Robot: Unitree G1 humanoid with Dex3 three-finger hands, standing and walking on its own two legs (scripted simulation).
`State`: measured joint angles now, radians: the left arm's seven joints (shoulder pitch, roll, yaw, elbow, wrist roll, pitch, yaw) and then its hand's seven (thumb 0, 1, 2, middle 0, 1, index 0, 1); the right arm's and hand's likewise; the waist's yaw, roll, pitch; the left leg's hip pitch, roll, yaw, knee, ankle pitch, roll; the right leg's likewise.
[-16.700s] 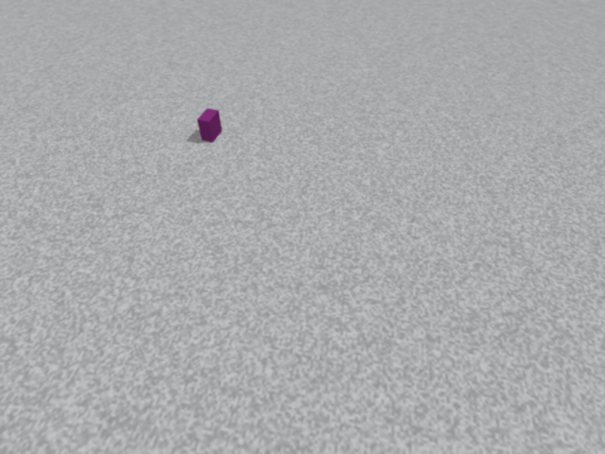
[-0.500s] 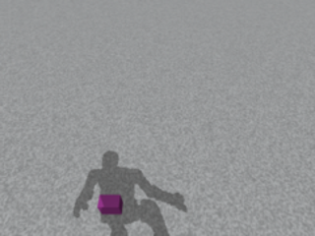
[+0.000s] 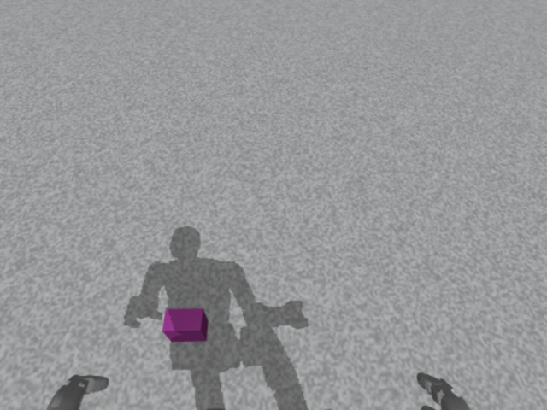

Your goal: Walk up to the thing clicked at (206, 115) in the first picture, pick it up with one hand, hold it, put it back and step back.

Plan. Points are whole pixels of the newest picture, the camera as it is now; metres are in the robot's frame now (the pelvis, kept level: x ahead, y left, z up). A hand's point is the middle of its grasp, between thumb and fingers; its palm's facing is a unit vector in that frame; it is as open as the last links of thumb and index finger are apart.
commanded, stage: rise first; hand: left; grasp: from above
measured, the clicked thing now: (186, 325) +0.44 +0.26 -0.68
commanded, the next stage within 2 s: none
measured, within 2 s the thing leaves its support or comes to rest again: neither
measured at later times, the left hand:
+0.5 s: hand out of the picture +0.14 +0.27 -0.19, palm faces -0.17 -0.87 -0.46, open 14.1 cm
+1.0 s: hand (122, 398) +0.20 +0.30 -0.32, palm faces -0.42 -0.60 -0.68, open 14.0 cm
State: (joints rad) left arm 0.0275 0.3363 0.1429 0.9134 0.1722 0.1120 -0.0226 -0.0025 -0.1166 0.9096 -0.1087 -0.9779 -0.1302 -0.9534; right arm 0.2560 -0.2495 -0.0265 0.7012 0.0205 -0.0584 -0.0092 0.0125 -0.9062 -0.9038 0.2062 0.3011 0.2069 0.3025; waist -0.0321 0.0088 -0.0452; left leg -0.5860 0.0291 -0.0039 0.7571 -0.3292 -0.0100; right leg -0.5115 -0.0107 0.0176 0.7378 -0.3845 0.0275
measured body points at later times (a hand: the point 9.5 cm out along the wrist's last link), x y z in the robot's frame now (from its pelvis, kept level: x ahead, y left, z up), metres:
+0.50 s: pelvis +0.01 +0.00 -0.06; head +0.10 +0.02 +0.38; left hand +0.15 +0.31 -0.16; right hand +0.18 -0.25 -0.14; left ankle +0.03 +0.12 -0.71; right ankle -0.01 -0.14 -0.71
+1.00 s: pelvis -0.04 +0.00 -0.18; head +0.12 +0.02 +0.24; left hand +0.22 +0.33 -0.28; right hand +0.15 -0.26 -0.28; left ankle +0.03 +0.12 -0.71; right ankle -0.01 -0.14 -0.71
